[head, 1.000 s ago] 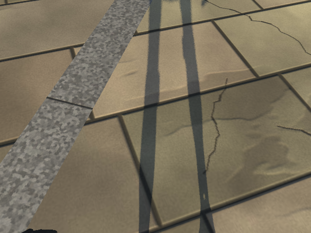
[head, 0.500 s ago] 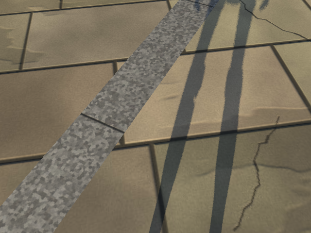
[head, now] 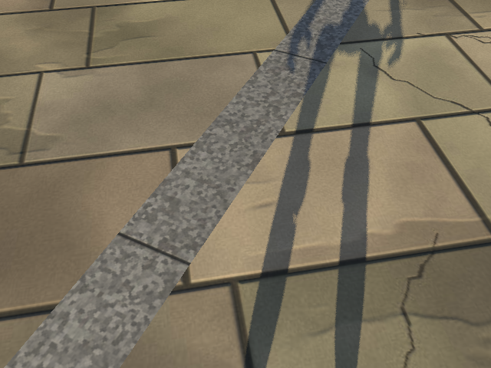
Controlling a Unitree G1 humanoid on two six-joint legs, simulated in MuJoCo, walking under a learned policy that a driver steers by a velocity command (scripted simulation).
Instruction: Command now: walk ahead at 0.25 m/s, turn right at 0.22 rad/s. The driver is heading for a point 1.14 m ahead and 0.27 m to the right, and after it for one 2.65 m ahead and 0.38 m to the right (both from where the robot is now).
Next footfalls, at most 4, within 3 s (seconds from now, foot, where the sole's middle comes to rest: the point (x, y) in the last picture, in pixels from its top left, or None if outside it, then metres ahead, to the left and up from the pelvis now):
0.58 left None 0.46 -0.01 -0.76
1.04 right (394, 363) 0.55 -0.36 -0.76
1.58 left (329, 253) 0.91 -0.23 -0.76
2.06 right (370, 187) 1.20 -0.41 -0.76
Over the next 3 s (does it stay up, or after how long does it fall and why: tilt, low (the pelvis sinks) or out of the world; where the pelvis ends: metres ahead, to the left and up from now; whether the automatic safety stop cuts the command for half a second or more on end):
stays up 1.10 -0.36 0.02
